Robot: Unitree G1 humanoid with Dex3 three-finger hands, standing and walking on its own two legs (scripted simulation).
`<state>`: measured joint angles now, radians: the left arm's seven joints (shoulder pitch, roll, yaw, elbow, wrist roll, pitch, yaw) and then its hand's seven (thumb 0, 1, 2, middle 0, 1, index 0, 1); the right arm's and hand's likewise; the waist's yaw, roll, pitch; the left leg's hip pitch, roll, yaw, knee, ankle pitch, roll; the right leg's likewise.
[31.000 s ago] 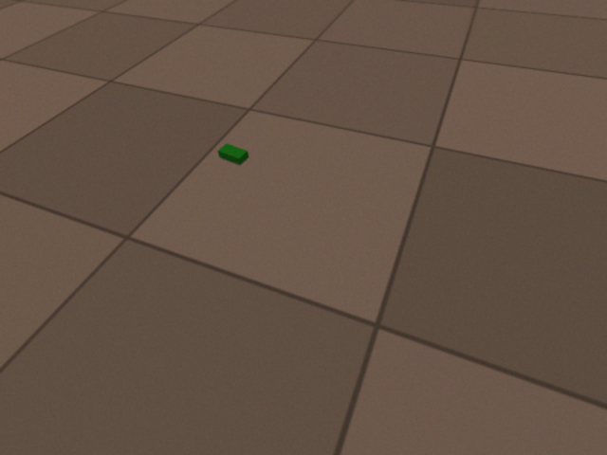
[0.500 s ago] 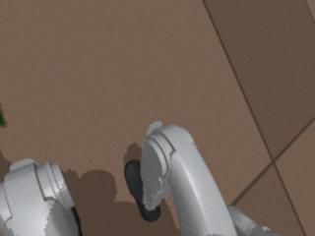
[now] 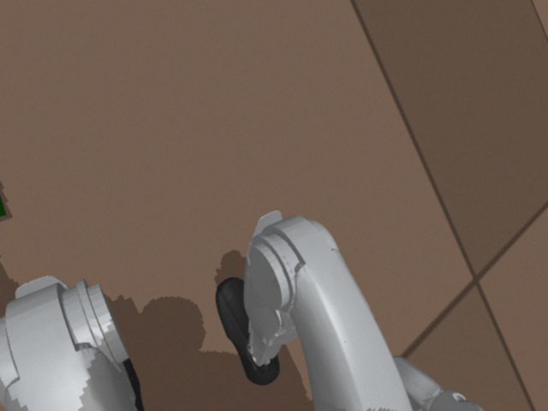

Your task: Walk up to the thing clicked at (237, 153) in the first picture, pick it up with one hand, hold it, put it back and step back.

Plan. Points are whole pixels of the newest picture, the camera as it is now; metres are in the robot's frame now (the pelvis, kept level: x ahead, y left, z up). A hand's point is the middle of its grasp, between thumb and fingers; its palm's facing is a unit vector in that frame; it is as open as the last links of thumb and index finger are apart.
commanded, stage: close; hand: left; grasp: from above
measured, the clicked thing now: out of the picture +0.43 +0.34 -0.28
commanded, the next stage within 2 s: settle in 0.26 s
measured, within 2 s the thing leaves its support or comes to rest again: leaves its support in 0.64 s
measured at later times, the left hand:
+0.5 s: hand out of the picture +0.42 +0.33 -0.26, palm faces -0.43 -0.14 -0.89, open 10.4 cm
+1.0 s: hand out of the picture +0.42 +0.35 -0.18, palm faces -0.43 -0.11 -0.90, open 10.4 cm
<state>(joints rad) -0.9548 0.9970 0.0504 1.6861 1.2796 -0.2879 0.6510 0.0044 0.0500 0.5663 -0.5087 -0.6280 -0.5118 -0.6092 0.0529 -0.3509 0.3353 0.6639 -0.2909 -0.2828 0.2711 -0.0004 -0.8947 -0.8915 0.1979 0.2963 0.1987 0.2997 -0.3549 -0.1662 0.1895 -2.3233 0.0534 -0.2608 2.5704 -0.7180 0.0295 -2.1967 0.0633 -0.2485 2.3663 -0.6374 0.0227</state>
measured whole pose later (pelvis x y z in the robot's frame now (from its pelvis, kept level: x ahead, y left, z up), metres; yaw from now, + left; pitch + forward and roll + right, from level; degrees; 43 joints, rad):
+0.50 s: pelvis +0.00 +0.00 +0.00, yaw +0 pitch +25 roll -15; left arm -0.96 1.01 0.08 1.67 1.29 -0.29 0.64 0.00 0.04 0.45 -0.64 -0.50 -0.64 -0.50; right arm 0.06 -0.35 0.33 0.65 -0.29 -0.27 0.26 0.00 -0.90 -0.89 0.20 0.30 0.20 0.30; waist -0.36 -0.16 0.19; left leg -2.33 0.05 -0.26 2.57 -0.72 0.03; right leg -2.20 0.06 -0.25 2.36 -0.64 0.02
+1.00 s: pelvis +0.00 +0.00 +0.01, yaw +3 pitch +29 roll -13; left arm -0.87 0.85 0.08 1.41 1.26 -0.26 0.42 0.00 0.01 0.46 -0.67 -0.48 -0.66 -0.48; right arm 0.15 -0.32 0.16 0.69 -0.19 -0.17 0.25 0.00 -0.91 -0.90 0.20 0.30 0.20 0.30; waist -0.27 -0.04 0.01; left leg -2.36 0.04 -0.19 2.51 -0.70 0.03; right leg -2.24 0.04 -0.19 2.36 -0.66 0.01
